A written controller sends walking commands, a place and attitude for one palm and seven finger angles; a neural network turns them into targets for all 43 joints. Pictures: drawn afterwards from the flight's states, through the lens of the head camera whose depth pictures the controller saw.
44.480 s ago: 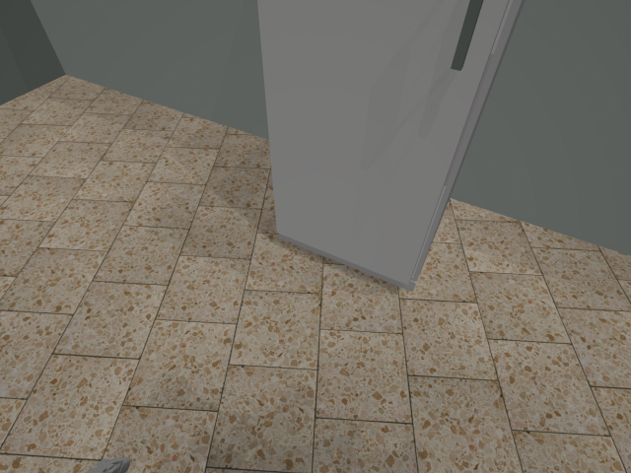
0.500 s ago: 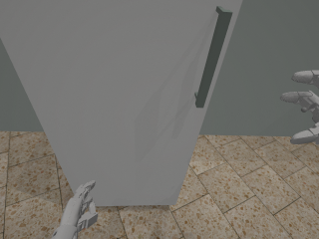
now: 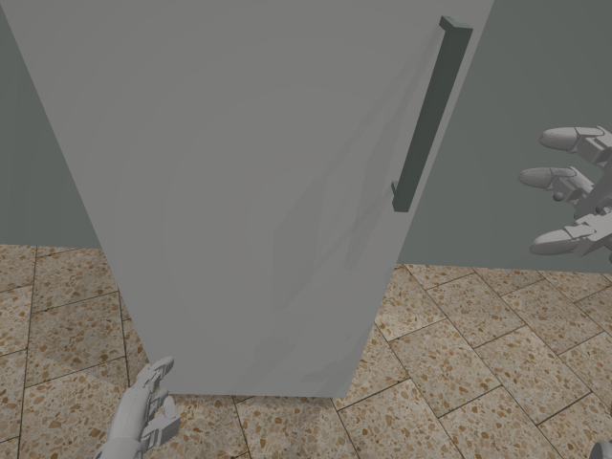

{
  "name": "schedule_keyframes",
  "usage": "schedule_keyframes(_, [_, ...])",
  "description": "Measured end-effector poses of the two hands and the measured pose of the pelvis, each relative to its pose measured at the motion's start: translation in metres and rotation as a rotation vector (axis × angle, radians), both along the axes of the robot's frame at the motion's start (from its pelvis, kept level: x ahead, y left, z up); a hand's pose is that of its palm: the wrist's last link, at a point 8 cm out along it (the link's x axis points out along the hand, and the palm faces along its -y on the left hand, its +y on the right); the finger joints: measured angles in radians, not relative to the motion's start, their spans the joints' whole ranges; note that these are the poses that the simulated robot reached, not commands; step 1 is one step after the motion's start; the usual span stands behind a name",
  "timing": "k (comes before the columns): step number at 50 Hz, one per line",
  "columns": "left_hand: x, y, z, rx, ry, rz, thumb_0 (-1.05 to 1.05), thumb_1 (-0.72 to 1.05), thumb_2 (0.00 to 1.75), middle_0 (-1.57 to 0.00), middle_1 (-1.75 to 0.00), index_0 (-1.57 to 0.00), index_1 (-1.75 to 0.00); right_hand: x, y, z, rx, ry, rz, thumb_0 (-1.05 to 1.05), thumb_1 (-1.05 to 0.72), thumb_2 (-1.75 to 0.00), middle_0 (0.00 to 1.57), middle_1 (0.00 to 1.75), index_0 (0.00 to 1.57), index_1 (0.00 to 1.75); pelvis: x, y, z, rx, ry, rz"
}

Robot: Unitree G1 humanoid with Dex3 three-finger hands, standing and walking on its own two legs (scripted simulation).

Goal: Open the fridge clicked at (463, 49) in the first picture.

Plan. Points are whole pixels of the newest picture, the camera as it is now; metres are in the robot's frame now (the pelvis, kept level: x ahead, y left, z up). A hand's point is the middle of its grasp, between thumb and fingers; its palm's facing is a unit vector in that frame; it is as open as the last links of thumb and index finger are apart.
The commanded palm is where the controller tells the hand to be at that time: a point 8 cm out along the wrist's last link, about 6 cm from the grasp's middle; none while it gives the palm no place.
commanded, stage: move the hooked fingers beside the handle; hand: right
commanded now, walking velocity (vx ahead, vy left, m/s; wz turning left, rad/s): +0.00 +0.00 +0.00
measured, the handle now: (421, 125) +0.47 -0.12 +0.26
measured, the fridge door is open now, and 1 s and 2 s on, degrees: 0 0 0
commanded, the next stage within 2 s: feel for the door with the fingertips in 1.68 s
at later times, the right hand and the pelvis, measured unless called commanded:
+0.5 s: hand (515, 174) +0.37 -0.21 +0.26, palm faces +0.02 +1.00 -0.04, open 14.0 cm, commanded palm +0.35 -0.26 +0.26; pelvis -0.01 +0.00 +0.00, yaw +0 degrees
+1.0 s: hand (484, 155) +0.41 -0.19 +0.26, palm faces +0.00 +1.00 -0.01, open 14.0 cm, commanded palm +0.38 -0.24 +0.26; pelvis +0.00 -0.01 +0.00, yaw +2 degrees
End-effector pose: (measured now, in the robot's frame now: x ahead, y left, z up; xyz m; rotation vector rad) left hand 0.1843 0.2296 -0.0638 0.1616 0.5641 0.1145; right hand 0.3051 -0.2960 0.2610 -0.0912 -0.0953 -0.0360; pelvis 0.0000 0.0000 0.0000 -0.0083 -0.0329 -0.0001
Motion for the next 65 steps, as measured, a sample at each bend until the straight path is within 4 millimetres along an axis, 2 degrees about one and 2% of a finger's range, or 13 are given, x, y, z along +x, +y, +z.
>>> schedule_keyframes(18, [-0.012,-0.003,-0.002,-0.006,0.028,0.016,0.01,0.91,0.90,-0.20,-0.30,-0.21,-0.30,0.026,0.022,-0.001,0.030,0.020,0.016,-0.01,0.50,-0.30,0.30,1.20,0.30,1.21,-0.006,-0.002,0.001,0.000,-0.001,0.003])
schedule_keyframes(37, [-0.055,0.009,-0.016,0.017,0.151,0.103,0.01,0.91,0.90,-0.20,-0.30,-0.21,-0.30,0.071,0.045,-0.005,0.074,0.045,0.037,-0.01,0.50,-0.30,0.30,1.20,0.30,1.20,-0.008,-0.007,0.003,0.004,0.014,0.021])
schedule_keyframes(46, [-0.068,0.013,-0.020,0.016,0.187,0.138,0.01,0.91,0.90,-0.20,-0.30,-0.21,-0.30,0.082,0.047,-0.009,0.070,0.049,0.024,-0.01,0.50,-0.30,0.30,1.20,0.30,1.20,-0.004,-0.009,0.004,0.004,0.020,0.032])
schedule_keyframes(54, [-0.062,0.010,-0.018,0.006,0.179,0.131,0.01,0.91,0.90,-0.20,-0.30,-0.21,-0.30,0.080,0.052,-0.006,0.075,0.029,0.033,-0.01,0.50,-0.30,0.30,1.20,0.30,1.20,-0.002,-0.010,0.004,0.004,0.019,0.037])
schedule_keyframes(61, [-0.044,0.003,-0.013,-0.009,0.138,0.099,0.01,0.91,0.90,-0.20,-0.30,-0.21,-0.30,0.066,0.057,-0.003,0.073,0.009,0.034,-0.01,0.50,-0.30,0.30,1.20,0.30,1.20,-0.002,-0.010,0.004,0.003,0.010,0.034])
schedule_keyframes(65, [-0.035,0.000,-0.009,-0.010,0.119,0.079,0.01,0.91,0.90,-0.20,-0.30,-0.21,-0.30,0.061,0.052,-0.004,0.077,0.028,0.018,-0.01,0.50,-0.30,0.30,1.20,0.30,1.21,-0.004,-0.008,0.004,0.003,0.006,0.028])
